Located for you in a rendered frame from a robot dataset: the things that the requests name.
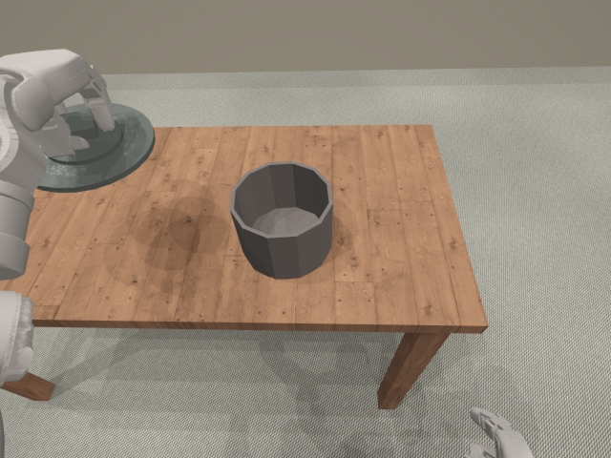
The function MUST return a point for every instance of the robot left forearm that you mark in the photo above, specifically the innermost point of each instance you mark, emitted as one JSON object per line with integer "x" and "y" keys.
{"x": 25, "y": 106}

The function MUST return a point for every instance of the pot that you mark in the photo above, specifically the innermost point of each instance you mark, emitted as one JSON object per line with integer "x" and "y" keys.
{"x": 282, "y": 212}

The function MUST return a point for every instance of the robot right hand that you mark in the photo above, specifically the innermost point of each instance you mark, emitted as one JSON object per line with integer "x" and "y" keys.
{"x": 508, "y": 443}

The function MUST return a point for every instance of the left robot upper arm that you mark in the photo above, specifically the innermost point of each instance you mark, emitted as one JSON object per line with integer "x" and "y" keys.
{"x": 16, "y": 332}

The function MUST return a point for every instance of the table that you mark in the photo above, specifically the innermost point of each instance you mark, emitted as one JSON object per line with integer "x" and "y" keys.
{"x": 159, "y": 248}

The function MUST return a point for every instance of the robot left hand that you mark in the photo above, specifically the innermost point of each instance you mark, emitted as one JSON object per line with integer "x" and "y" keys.
{"x": 65, "y": 73}

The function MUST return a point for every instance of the knob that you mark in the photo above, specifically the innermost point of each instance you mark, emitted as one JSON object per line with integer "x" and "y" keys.
{"x": 82, "y": 124}

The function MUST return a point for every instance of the lid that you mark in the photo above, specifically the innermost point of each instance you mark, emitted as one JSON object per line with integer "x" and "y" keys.
{"x": 111, "y": 157}

